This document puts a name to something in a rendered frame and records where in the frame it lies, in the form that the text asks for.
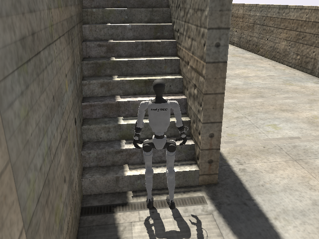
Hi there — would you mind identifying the right robot upper arm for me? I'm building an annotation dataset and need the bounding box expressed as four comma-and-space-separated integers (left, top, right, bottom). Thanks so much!
169, 101, 183, 127

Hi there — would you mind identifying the robot right hand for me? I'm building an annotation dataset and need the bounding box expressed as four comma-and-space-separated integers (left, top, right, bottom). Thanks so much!
175, 136, 187, 146

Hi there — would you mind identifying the left robot upper arm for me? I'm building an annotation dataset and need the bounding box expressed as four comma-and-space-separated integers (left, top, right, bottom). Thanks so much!
136, 101, 149, 128

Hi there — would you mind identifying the left robot thigh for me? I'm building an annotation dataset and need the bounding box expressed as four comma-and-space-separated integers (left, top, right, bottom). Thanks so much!
143, 139, 154, 177

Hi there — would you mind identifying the robot right foot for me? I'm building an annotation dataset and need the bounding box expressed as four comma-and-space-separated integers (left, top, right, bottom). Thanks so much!
166, 196, 175, 210

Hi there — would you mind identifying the left robot forearm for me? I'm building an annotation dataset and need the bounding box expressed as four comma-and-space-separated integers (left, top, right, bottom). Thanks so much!
134, 120, 142, 140

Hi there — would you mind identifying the robot left hand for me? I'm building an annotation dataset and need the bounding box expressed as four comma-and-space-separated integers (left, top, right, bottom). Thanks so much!
133, 138, 144, 149

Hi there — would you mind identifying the right robot forearm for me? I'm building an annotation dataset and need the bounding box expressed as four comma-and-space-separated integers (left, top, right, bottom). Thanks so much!
177, 119, 186, 138

